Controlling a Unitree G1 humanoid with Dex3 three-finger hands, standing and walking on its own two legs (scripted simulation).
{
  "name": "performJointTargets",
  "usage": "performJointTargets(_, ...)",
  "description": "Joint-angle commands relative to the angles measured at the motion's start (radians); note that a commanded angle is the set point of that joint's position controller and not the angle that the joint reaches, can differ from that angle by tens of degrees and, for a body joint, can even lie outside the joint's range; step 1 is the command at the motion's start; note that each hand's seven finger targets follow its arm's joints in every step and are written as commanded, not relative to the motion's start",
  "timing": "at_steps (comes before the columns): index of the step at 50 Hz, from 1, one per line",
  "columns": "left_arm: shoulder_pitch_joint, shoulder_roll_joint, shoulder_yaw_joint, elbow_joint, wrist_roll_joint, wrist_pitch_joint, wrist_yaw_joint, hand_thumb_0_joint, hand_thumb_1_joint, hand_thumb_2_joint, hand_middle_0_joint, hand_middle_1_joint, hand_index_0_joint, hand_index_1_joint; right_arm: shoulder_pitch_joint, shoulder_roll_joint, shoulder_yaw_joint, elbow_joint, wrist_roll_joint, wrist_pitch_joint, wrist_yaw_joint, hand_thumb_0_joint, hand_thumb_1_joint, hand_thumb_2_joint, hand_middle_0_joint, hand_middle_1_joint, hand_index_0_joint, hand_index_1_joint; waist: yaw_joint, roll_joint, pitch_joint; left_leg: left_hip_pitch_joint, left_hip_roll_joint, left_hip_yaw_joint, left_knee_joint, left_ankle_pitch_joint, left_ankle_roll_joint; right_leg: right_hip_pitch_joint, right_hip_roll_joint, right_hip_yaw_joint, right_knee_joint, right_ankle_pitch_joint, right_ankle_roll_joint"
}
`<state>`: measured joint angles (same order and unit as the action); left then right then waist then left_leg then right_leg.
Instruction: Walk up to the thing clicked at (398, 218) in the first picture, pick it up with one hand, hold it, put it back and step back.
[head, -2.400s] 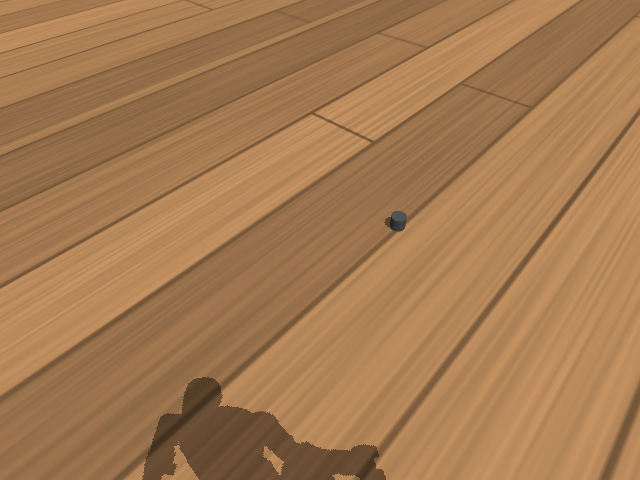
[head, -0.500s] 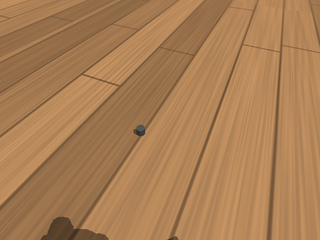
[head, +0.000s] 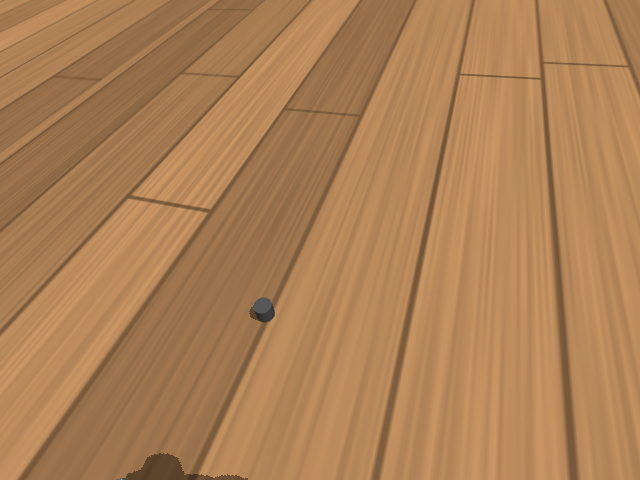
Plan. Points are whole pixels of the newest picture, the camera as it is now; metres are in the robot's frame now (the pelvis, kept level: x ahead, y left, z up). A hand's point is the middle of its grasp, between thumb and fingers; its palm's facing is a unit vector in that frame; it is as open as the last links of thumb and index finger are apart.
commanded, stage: walk up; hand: left
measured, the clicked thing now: (264, 309) +0.83 +0.29 -0.73
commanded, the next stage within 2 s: none
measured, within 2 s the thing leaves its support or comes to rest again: neither
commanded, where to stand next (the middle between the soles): +0.45 +0.05 m, yaw +0 degrees
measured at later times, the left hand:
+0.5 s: hand (126, 443) +0.23 +0.33 -0.14, palm faces -0.07 -0.93 -0.36, open 7.4 cm
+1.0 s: hand (149, 348) +0.38 +0.33 -0.12, palm faces -0.01 -0.90 -0.44, open 7.4 cm
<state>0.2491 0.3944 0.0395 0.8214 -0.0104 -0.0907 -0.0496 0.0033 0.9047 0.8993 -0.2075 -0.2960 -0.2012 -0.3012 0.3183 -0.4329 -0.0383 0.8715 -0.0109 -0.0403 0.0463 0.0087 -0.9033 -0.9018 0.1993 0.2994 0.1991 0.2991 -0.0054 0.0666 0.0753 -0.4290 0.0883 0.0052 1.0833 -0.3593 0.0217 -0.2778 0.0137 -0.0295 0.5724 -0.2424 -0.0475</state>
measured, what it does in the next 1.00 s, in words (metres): walks ahead: left foot, then right foot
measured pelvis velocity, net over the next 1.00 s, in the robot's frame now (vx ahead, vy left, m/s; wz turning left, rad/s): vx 0.34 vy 0.04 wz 0.01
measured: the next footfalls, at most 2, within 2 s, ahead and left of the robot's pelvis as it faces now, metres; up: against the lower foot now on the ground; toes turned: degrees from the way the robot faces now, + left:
left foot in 0.26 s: +0.25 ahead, +0.17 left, +0.00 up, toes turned +5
right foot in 0.68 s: +0.46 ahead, -0.07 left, +0.00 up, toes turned -2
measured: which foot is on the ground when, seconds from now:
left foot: up 0.00-0.24, down 0.26-0.68, up 0.70-1.00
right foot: down 0.00-0.28, up 0.30-0.66, down 0.68-1.00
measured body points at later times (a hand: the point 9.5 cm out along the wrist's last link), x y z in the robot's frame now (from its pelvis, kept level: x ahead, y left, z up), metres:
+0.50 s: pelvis +0.19 +0.05 +0.00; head +0.20 +0.07 +0.45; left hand +0.24 +0.38 -0.12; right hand +0.26 -0.26 -0.09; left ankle +0.21 +0.16 -0.73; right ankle +0.24 -0.09 -0.68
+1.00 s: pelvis +0.34 +0.04 +0.00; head +0.36 +0.03 +0.45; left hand +0.38 +0.38 -0.09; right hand +0.42 -0.28 -0.12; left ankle +0.43 +0.20 -0.71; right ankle +0.35 -0.08 -0.73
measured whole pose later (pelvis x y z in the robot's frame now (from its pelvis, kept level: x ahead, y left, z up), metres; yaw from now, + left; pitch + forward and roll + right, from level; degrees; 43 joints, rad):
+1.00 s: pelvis +0.34 +0.04 +0.00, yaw +1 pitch -3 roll +0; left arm 0.33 0.42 0.03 0.85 0.02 -0.09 -0.01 0.00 0.90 0.90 -0.21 -0.30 -0.20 -0.30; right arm 0.26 -0.43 -0.06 0.87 -0.02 -0.01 0.06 0.01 -0.90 -0.90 0.20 0.30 0.20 0.30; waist 0.04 0.05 0.09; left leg -0.47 0.09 0.01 0.76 -0.27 0.00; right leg -0.24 -0.05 -0.08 0.59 -0.30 0.00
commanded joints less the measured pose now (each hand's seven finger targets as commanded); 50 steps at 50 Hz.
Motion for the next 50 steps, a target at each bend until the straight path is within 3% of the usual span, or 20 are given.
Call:
performJointTargets(1,0.062,0.294,0.092,-0.056,0.009,-0.025,0.022,0.0,0.9,0.9,-0.2,-0.3,-0.2,-0.3,0.047,-0.187,-0.075,-0.068,-0.007,-0.013,0.012,0.0,-0.9,-0.9,0.2,0.3,0.2,0.3,0.018,-0.203,-0.001,-0.105,0.041,-0.01,-0.156,0.07,-0.023,0.016,-0.234,0.259,-0.31,-0.06,-0.187)
performJointTargets(7,0.098,0.309,0.094,-0.061,0.015,-0.029,0.021,0.0,0.9,0.9,-0.2,-0.3,-0.2,-0.3,-0.099,-0.167,-0.079,-0.114,-0.014,-0.033,0.03,0.0,-0.9,-0.9,0.2,0.3,0.2,0.3,0.051,-0.183,0.003,-0.038,0.026,0.017,-0.396,0.149,-0.02,0.019,-0.247,0.237,-0.276,-0.069,-0.172)
performJointTargets(11,0.059,0.301,0.076,-0.063,0.017,-0.021,0.026,0.0,0.9,0.9,-0.2,-0.3,-0.2,-0.3,-0.012,-0.178,-0.095,-0.081,-0.014,-0.045,0.026,0.0,-0.9,-0.9,0.2,0.3,0.2,0.3,-0.036,-0.117,-0.036,0.253,-0.035,0.068,-0.498,0.158,0.011,-0.104,-0.229,0.172,-0.123,0.013,-0.123)
performJointTargets(12,0.087,0.266,0.06,-0.061,0.017,-0.018,0.026,0.0,0.9,0.9,-0.2,-0.3,-0.2,-0.3,0.057,-0.202,-0.106,-0.059,-0.016,-0.051,0.016,0.0,-0.9,-0.9,0.2,0.3,0.2,0.3,-0.073,-0.043,-0.082,0.397,-0.065,0.07,-0.557,0.109,0.035,-0.136,-0.171,0.111,0.06,0.169,-0.096)
performJointTargets(13,0.132,0.196,0.038,-0.065,0.009,-0.02,0.026,0.0,0.9,0.9,-0.2,-0.3,-0.2,-0.3,0.168,-0.273,-0.129,-0.045,-0.025,-0.06,0.006,0.0,-0.9,-0.9,0.2,0.3,0.2,0.3,-0.111,0.166,-0.167,0.542,0.1,-0.187,-0.674,-0.047,0.096,-0.235,-0.077,0.029,0.383,0.158,-0.035)
performJointTargets(14,0.151,0.174,0.033,-0.062,0.001,-0.015,0.031,0.0,0.9,0.9,-0.2,-0.3,-0.2,-0.3,0.172,-0.335,-0.142,-0.076,-0.018,-0.062,-0.002,0.0,-0.9,-0.9,0.2,0.3,0.2,0.3,-0.096,0.244,-0.143,0.592,0.328,-0.602,-0.826,-0.141,0.193,-0.452,0.056,0.0,0.536,-0.245,0.002)
performJointTargets(15,0.118,0.274,0.051,-0.041,0.013,-0.008,0.047,0.0,0.9,0.9,-0.2,-0.3,-0.2,-0.3,0.138,-0.341,-0.144,-0.08,0.014,-0.054,0.0,0.0,-0.9,-0.9,0.2,0.3,0.2,0.3,-0.088,0.108,-0.121,0.491,0.369,-0.625,-0.81,-0.118,0.259,-0.432,-0.014,0.104,0.633,-0.289,-0.007)
performJointTargets(18,0.156,0.266,0.054,0.01,0.001,-0.001,0.034,0.0,0.9,0.9,-0.2,-0.3,-0.2,-0.3,0.01,-0.243,-0.102,-0.107,0.018,-0.052,-0.011,0.0,-0.9,-0.9,0.2,0.3,0.2,0.3,-0.01,0.057,0.001,0.295,0.224,-0.285,-0.819,0.002,0.18,-0.349,-0.096,0.116,0.535,-0.138,-0.006)
performJointTargets(20,0.194,0.248,0.056,0.03,0.007,0.006,0.019,0.0,0.9,0.9,-0.2,-0.3,-0.2,-0.3,-0.01,-0.23,-0.092,-0.111,0.016,-0.057,-0.01,0.0,-0.9,-0.9,0.2,0.3,0.2,0.3,0.003,0.108,-0.017,0.252,0.171,-0.169,-0.823,0.084,0.167,-0.279,-0.104,0.066,0.453,-0.076,0.017)
performJointTargets(25,0.079,0.216,0.061,-0.008,0.022,0.012,0.0,0.0,0.9,0.9,-0.2,-0.3,-0.2,-0.3,0.025,-0.255,-0.095,-0.122,0.008,-0.054,-0.005,0.0,-0.9,-0.9,0.2,0.3,0.2,0.3,-0.025,0.1,0.01,0.242,0.189,-0.145,-0.836,0.067,0.222,-0.265,-0.119,0.004,0.236,-0.057,0.04)
performJointTargets(27,0.046,0.215,0.068,-0.009,0.023,0.009,-0.002,0.0,0.9,0.9,-0.2,-0.3,-0.2,-0.3,0.023,-0.254,-0.096,-0.127,0.006,-0.051,-0.002,0.0,-0.9,-0.9,0.2,0.3,0.2,0.3,-0.026,0.087,0.028,0.189,0.17,-0.126,-0.837,0.025,0.204,-0.209,-0.11,-0.005,0.157,0.007,0.035)
performJointTargets(32,0.158,0.23,0.092,0.041,0.027,-0.015,0.015,0.0,0.9,0.9,-0.2,-0.3,-0.2,-0.3,-0.034,-0.202,-0.073,-0.159,0.007,-0.025,0.006,0.0,-0.9,-0.9,0.2,0.3,0.2,0.3,0.064,-0.037,-0.052,0.014,0.096,-0.022,-0.543,0.041,0.133,0.2,-0.022,-0.051,-0.02,0.06,0.021)
performJointTargets(33,0.218,0.272,0.107,0.045,0.03,-0.024,0.027,0.0,0.9,0.9,-0.2,-0.3,-0.2,-0.3,0.004,-0.149,-0.052,-0.161,0.01,-0.026,0.004,0.0,-0.9,-0.9,0.2,0.3,0.2,0.3,0.098,-0.183,-0.093,-0.067,0.026,0.039,-0.334,0.044,0.091,0.319,-0.088,0.082,-0.127,-0.08,-0.014)
performJointTargets(34,0.265,0.359,0.127,0.029,0.033,-0.036,0.04,0.0,0.9,0.9,-0.2,-0.3,-0.2,-0.3,0.037,-0.085,-0.028,-0.174,0.008,-0.026,0.005,0.0,-0.9,-0.9,0.2,0.3,0.2,0.3,0.103,-0.385,-0.116,-0.235,-0.095,0.081,-0.037,-0.163,0.027,0.392,-0.369,0.519,-0.274,-0.192,-0.097)
performJointTargets(35,0.245,0.386,0.122,0.015,0.018,-0.03,0.041,0.0,0.9,0.9,-0.2,-0.3,-0.2,-0.3,0.01,-0.187,-0.057,-0.158,0.001,-0.011,-0.009,0.0,-0.9,-0.9,0.2,0.3,0.2,0.3,0.11,-0.257,-0.096,-0.275,-0.079,-0.019,0.051,-0.213,0.022,0.329,-0.474,0.693,-0.312,-0.241,-0.223)
performJointTargets(36,0.198,0.362,0.115,-0.005,0.007,-0.029,0.043,0.0,0.9,0.9,-0.2,-0.3,-0.2,-0.3,0.005,-0.218,-0.066,-0.137,0.005,-0.005,-0.014,0.0,-0.9,-0.9,0.2,0.3,0.2,0.3,0.088,-0.171,-0.065,-0.283,-0.039,-0.088,0.092,-0.169,0.017,0.282,-0.472,0.645,-0.294,-0.181,-0.251)
performJointTargets(39,0.11,0.306,0.093,-0.022,0.006,-0.028,0.054,0.0,0.9,0.9,-0.2,-0.3,-0.2,-0.3,0.04,-0.203,-0.068,-0.089,0.011,-0.001,-0.008,0.0,-0.9,-0.9,0.2,0.3,0.2,0.3,0.035,-0.187,-0.017,-0.205,0.007,-0.109,0.013,-0.053,0.004,0.147,-0.339,0.343,-0.281,-0.016,-0.179)
performJointTargets(41,0.102,0.299,0.09,-0.032,0.014,-0.03,0.052,0.0,0.9,0.9,-0.2,-0.3,-0.2,-0.3,0.058,-0.194,-0.076,-0.071,0.001,0.008,0.007,0.0,-0.9,-0.9,0.2,0.3,0.2,0.3,0.025,-0.213,-0.016,-0.151,0.002,-0.073,-0.057,-0.006,-0.01,0.089,-0.298,0.24,-0.273,0.031,-0.173)
performJointTargets(44,0.084,0.306,0.092,-0.047,0.024,-0.031,0.052,0.0,0.9,0.9,-0.2,-0.3,-0.2,-0.3,0.016,-0.171,-0.079,-0.078,-0.009,0.018,0.02,0.0,-0.9,-0.9,0.2,0.3,0.2,0.3,0.03,-0.22,0.004,-0.098,0.012,-0.021,-0.184,0.031,-0.024,0.013,-0.297,0.18,-0.287,-0.029,-0.182)
performJointTargets(50,0.016,0.281,0.054,-0.037,0.022,0.001,0.058,0.0,0.9,0.9,-0.2,-0.3,-0.2,-0.3,-0.019,-0.125,-0.065,-0.038,0.002,0.006,-0.008,0.0,-0.9,-0.9,0.2,0.3,0.2,0.3,-0.005,-0.192,-0.071,0.208,-0.047,0.066,-0.462,0.213,-0.01,-0.116,-0.244,0.057,-0.062,0.241,-0.126)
